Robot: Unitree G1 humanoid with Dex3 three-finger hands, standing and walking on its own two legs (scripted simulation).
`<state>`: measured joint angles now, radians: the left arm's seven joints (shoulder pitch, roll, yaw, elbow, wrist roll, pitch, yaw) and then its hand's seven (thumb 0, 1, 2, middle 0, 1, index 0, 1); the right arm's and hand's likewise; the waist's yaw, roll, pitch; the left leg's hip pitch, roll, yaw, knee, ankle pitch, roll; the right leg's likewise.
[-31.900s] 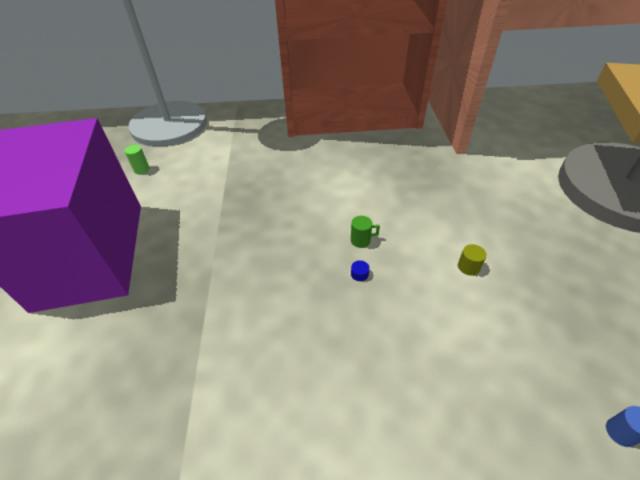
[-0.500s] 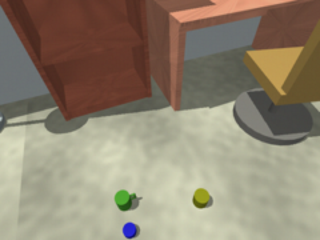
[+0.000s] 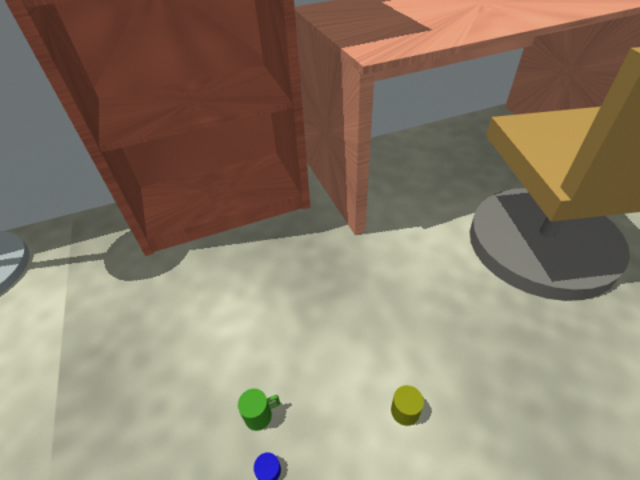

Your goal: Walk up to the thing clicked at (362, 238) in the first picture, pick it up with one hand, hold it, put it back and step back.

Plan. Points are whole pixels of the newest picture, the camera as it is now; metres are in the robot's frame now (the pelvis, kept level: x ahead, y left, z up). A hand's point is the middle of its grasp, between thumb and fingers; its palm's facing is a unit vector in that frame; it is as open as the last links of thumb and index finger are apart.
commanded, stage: stand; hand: left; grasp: from above
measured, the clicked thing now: (260, 407) +0.50 +0.24 -0.73
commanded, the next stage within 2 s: step back in 1.62 s
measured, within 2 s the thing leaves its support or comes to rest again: neither
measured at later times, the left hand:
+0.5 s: hand out of the picture +0.07 +0.22 -0.15, palm faces +0.01 -0.94 -0.34, open 7.3 cm
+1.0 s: hand out of the picture +0.09 +0.22 -0.15, palm faces +0.00 -0.94 -0.34, open 7.4 cm
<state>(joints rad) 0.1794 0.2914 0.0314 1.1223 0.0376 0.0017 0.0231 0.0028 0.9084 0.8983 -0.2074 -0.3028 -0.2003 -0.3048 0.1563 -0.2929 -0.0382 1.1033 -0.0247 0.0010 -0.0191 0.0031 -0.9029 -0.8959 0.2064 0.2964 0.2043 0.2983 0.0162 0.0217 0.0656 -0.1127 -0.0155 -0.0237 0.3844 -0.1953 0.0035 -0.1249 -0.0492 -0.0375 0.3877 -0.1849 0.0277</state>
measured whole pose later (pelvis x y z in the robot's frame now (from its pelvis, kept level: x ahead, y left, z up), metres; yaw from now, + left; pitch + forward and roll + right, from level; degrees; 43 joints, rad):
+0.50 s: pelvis +0.01 -0.02 +0.00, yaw +0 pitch -4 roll +0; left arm 0.12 0.29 0.03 1.15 0.02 -0.01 0.01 0.00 0.91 0.90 -0.21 -0.30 -0.20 -0.30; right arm 0.15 -0.32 -0.02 1.13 -0.02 0.00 -0.02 0.00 -0.90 -0.90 0.21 0.30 0.20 0.30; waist 0.00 0.03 0.07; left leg -0.09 0.02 -0.03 0.33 -0.18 -0.03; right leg -0.10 -0.01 -0.05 0.34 -0.17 0.00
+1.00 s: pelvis +0.02 -0.03 +0.00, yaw -1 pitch -3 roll +0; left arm 0.10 0.31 0.03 1.15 0.02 -0.01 0.00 0.00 0.91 0.90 -0.21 -0.30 -0.20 -0.30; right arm 0.12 -0.33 -0.01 1.14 -0.02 -0.01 -0.02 0.00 -0.90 -0.90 0.21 0.30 0.20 0.30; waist 0.00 0.03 0.06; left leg -0.07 0.03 -0.03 0.31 -0.18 -0.04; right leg -0.10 0.00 -0.04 0.33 -0.18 -0.01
